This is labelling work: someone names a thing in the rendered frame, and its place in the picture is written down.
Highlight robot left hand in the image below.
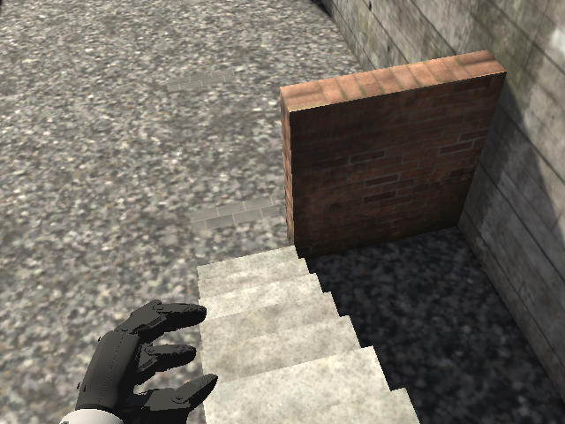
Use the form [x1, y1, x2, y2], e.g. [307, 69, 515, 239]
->
[75, 299, 218, 424]

